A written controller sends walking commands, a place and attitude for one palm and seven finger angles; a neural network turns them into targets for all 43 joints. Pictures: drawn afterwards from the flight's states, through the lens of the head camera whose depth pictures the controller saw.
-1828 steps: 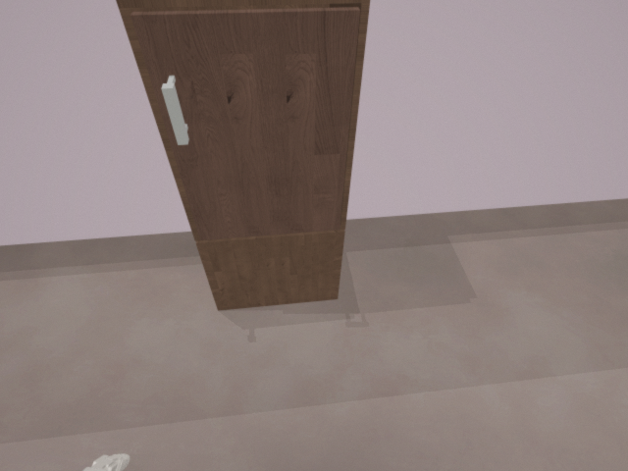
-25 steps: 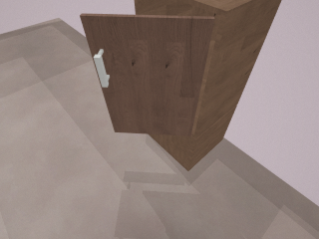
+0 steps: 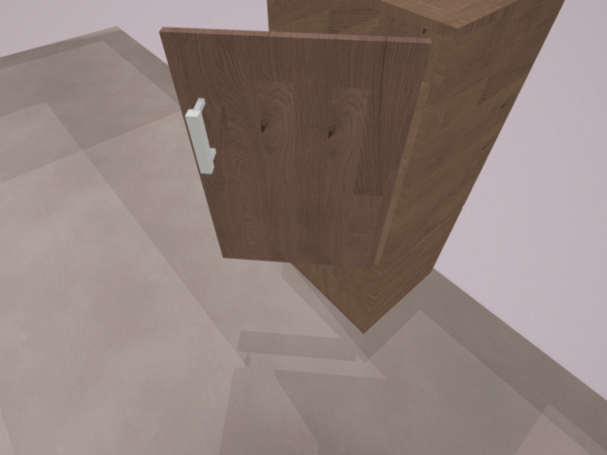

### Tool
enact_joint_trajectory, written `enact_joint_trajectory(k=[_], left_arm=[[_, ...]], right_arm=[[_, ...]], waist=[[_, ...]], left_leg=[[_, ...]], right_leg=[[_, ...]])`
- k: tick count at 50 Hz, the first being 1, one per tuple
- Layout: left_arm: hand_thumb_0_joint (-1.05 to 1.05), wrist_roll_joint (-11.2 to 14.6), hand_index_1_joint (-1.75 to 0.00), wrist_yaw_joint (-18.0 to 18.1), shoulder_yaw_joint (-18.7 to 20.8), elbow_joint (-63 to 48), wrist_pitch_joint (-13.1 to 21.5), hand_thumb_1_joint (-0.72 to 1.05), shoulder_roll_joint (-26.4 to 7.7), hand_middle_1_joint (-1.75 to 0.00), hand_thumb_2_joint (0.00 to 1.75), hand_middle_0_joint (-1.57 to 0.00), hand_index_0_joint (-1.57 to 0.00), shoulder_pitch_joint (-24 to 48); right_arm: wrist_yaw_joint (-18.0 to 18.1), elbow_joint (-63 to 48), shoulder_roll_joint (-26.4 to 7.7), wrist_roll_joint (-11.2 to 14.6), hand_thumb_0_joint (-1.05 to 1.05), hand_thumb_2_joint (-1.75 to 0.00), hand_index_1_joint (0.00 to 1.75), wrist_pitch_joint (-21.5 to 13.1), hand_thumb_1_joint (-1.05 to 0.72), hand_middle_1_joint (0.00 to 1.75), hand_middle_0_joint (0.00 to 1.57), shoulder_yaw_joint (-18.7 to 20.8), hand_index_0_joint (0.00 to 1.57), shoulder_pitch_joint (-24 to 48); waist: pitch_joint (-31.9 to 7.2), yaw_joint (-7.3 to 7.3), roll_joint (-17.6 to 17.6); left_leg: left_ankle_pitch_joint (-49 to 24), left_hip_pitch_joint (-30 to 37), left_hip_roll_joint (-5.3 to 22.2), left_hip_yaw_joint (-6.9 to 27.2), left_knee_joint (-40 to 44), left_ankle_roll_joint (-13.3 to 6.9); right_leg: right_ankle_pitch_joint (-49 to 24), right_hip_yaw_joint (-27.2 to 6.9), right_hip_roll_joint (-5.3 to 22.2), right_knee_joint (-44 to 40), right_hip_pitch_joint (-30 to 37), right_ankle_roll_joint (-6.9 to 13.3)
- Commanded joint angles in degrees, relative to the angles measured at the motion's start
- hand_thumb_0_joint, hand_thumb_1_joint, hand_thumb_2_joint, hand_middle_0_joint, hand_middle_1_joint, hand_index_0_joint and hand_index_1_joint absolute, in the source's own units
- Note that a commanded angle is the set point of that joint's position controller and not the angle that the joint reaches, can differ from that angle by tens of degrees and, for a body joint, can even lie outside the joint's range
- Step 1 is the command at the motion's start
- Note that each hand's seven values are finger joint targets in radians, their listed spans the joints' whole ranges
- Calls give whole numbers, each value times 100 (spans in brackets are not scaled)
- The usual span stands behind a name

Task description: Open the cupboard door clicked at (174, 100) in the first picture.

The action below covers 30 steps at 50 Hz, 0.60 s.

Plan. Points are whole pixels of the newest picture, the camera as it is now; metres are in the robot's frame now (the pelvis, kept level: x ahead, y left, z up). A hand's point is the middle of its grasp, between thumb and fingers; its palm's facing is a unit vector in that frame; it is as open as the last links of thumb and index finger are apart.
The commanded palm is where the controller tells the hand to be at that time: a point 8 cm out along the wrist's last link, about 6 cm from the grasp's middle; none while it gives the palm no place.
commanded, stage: look again from close up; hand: left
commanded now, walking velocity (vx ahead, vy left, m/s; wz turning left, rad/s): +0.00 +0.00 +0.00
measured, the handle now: (203, 136) +0.61 +0.22 +0.07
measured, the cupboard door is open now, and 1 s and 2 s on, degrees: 44 44 44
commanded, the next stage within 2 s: shuffle to correct the standing spot in 0.08 s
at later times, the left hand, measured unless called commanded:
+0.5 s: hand out of the picture +0.03 +0.19 -0.19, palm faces +0.07 -0.98 -0.16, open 7.4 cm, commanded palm none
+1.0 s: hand (196, 404) +0.22 +0.20 -0.18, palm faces +0.00 -0.98 -0.20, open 7.3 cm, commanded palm none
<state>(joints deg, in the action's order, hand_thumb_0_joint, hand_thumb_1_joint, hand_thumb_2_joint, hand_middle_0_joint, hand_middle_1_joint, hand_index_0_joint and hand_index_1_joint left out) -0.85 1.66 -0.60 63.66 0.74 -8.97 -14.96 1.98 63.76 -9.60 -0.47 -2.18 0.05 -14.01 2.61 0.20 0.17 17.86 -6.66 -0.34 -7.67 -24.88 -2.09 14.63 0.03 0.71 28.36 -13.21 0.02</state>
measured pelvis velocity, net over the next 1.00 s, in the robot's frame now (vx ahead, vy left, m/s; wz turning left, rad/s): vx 0.12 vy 0.02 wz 0.02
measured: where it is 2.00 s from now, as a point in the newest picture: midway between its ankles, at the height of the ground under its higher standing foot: outside the picture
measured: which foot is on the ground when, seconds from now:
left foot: down 0.00-0.92, up 0.94-1.00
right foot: down 0.00-0.50, up 0.52-0.88, down 0.90-1.00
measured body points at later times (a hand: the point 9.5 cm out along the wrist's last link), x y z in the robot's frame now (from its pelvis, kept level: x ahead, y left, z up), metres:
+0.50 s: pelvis +0.04 +0.02 -0.01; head +0.06 +0.03 +0.44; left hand +0.03 +0.24 -0.18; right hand +0.03 -0.22 -0.16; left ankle -0.02 +0.09 -0.74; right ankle +0.01 -0.12 -0.74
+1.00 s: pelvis +0.12 +0.02 -0.01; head +0.17 +0.02 +0.43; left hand +0.22 +0.25 -0.16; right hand +0.06 -0.19 -0.17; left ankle +0.00 +0.11 -0.68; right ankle +0.18 -0.06 -0.74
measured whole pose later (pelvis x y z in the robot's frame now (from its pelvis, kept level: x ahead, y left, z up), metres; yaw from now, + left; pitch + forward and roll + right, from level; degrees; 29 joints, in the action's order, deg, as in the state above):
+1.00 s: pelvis +0.12 +0.02 -0.01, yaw +1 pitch +0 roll +0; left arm -1.2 2.3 1.3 55.0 1.4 -9.1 -6.6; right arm 2.8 63.0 -6.7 0.4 0.5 2.1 -20.7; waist 7.2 -1.8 -0.2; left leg 33.0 -14.8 -2.3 -2.2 -58.2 -0.9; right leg 13.7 6.3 -0.1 35.1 -21.3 4.4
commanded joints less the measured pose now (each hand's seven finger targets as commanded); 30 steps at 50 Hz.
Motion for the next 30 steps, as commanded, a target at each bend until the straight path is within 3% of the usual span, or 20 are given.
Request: enact_joint_trajectory(k=[1, 9, 12, 14, 17, 19, 20, 21, 22, 23, 24, 25, 26, 27, 28, 30], left_arm=[[0, 14, -30, 27, 140, -214, 79, 90, -687, -30, 90, -20, -20, -219], [0, 10, -30, 16, 182, -277, 80, 90, -829, -30, 90, -20, -20, -57], [0, -32, -30, 8, 177, -267, 23, 90, -670, -30, 90, -20, -20, -221], [0, -52, -30, -19, 215, -293, -4, 90, -742, -30, 90, -20, -20, -290], [0, -51, -30, -24, 317, -326, -5, 90, -985, -30, 90, -20, -20, -523], [0, -38, -30, -8, 398, -332, 20, 90, -1095, -30, 90, -20, -20, -718], [0, -45, -30, 1, 420, -365, 52, 90, -1060, -30, 90, -20, -20, -741], [0, -54, -30, 6, 443, -413, 74, 90, -1082, -30, 90, -20, -20, -679], [0, -57, -30, 15, 464, -470, 71, 90, -1065, -30, 90, -20, -20, -559], [0, -42, -30, 1, 456, -529, 59, 90, -982, -30, 90, -20, -20, -370], [0, -28, -30, -30, 405, -634, 35, 90, -762, -30, 90, -20, -20, -184], [0, -28, -30, -56, 358, -796, 28, 90, -466, -30, 90, -20, -20, 99], [0, -74, -30, -18, 328, -938, 37, 90, -442, -30, 90, -20, -20, 472], [0, -84, -30, -11, 363, -931, 39, 90, -546, -30, 90, -20, -20, 557], [0, -63, -30, -32, 378, -884, 57, 90, -503, -30, 90, -20, -20, 549], [0, -53, -30, -109, 358, -784, 48, 90, -320, -30, 90, -20, -20, 424]], right_arm=[[47, -106, -670, -21, 0, -90, 30, -54, -90, 30, 20, 92, 20, -431], [51, -137, -773, -31, 0, -90, 30, -48, -90, 30, 20, 121, 20, -285], [-7, -95, -575, -53, 0, -90, 30, 16, -90, 30, 20, 75, 20, -434], [-49, -164, -571, -78, 0, -90, 30, 63, -90, 30, 20, 82, 20, -391], [-83, -265, -444, -89, 0, -90, 30, 110, -90, 30, 20, 65, 20, -422], [-93, -335, -394, -89, 0, -90, 30, 90, -90, 30, 20, 66, 20, -355], [-94, -374, -396, -86, 0, -90, 30, 60, -90, 30, 20, 68, 20, -321], [-99, -384, -386, -72, 0, -90, 30, 34, -90, 30, 20, 72, 20, -398], [-103, -335, -351, -55, 0, -90, 30, 13, -90, 30, 20, 80, 20, -575], [-105, -210, -309, -44, 0, -90, 30, -25, -90, 30, 20, 71, 20, -903], [-90, -56, -483, -73, 0, -90, 30, -77, -90, 30, 20, 98, 20, -1309], [-53, 33, -880, -137, 0, -90, 30, -99, -90, 30, 20, 188, 20, -1823], [-6, 121, -875, -148, 0, -90, 30, -73, -90, 30, 20, 163, 20, -2087], [25, 106, -708, -132, 0, -90, 30, -96, -90, 30, 20, 98, 20, -2132], [34, 25, -548, -126, 0, -90, 30, -130, -90, 30, 20, 49, 20, -2013], [45, -90, -547, -141, 0, -90, 30, -198, -90, 30, 20, 39, 20, -1735]], waist=[[-118, -35, 43], [-198, -25, 21], [-108, 31, -72], [222, 91, -239], [454, 169, -874], [422, 219, -1119], [381, 228, -1033], [297, 172, -1006], [269, 65, -766], [136, -102, -605], [37, -240, 170], [-2, -464, 1421], [359, -574, 1638], [492, -559, 1313], [592, -463, 696], [497, -273, 218]], left_leg=[[-1849, 36, 807, 677, 455, -70], [-1961, 96, 800, 667, 414, -61], [-574, -183, 699, 601, 326, -81], [334, -612, 548, 537, 172, -71], [732, -1301, 177, 245, -643, 36], [812, -1599, 143, 184, -1235, 96], [898, -1667, 185, 274, -1314, 100], [909, -1575, 207, 314, -1165, 105], [752, -1164, 232, 294, -697, 96], [271, -418, 237, 320, -68, 64], [-569, 338, 578, 727, 299, -86], [-1634, 965, 1572, 1918, 697, -561], [-2772, 1165, 2097, 2370, 981, -899], [-3673, 1184, 2184, 2226, 805, -1109], [-3947, 995, 2106, 1995, 727, -1232], [-4191, 1091, 1836, 1535, 743, -1173]], right_leg=[[-1672, -444, 481, -180, 113, 256], [-1904, -459, 508, -154, 223, 292], [-816, -516, 517, -130, 272, 381], [202, -811, 626, -388, 145, 479], [839, -1574, 1067, -927, 396, 817], [559, -2066, 1494, -1216, 535, 1108], [33, -2109, 1572, -1164, 604, 1217], [-431, -1936, 1581, -1006, 623, 1228], [-658, -1665, 1520, -759, 402, 1161], [-709, -1202, 1216, -353, -37, 958], [-436, -545, 590, 479, -611, 666], [814, 387, -114, 1869, -1632, 322], [1981, 367, -153, 2999, -2535, 270], [1878, 99, 77, 3559, -2803, 306], [1628, 67, 203, 3890, -2843, 334], [1170, 189, 298, 4174, -2895, 301]])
